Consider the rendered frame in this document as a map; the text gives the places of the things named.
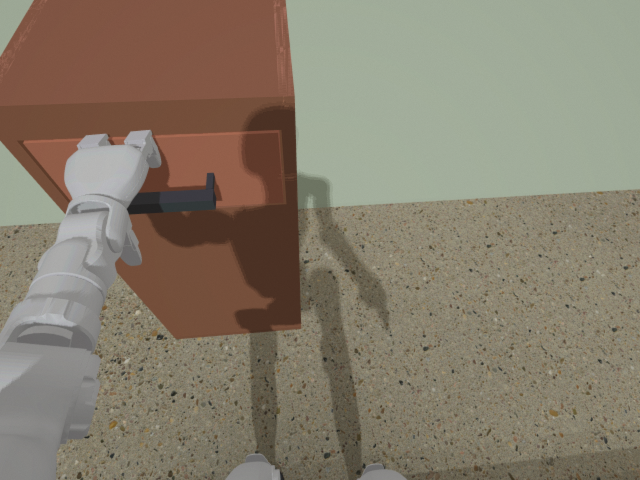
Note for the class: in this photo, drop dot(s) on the drawer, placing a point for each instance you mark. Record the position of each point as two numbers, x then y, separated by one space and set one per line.
246 165

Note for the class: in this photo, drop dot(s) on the handle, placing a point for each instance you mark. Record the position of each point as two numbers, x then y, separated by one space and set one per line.
175 201

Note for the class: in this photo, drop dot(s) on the robot left upper arm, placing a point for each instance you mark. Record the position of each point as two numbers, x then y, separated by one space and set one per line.
47 396

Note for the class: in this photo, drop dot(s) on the left robot forearm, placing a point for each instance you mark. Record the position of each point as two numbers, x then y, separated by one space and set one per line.
65 298

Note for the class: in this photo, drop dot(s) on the robot left shin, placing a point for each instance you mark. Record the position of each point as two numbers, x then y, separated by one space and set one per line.
256 458

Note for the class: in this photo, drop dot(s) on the left robot hand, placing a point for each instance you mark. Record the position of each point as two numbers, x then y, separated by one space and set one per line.
114 171

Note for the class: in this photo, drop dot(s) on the cabinet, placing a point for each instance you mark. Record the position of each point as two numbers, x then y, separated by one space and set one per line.
85 67

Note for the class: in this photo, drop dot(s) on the robot right shin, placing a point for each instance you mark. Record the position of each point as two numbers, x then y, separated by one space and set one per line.
372 467

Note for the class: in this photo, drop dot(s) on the robot shin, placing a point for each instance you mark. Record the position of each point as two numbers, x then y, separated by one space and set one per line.
372 467
256 458

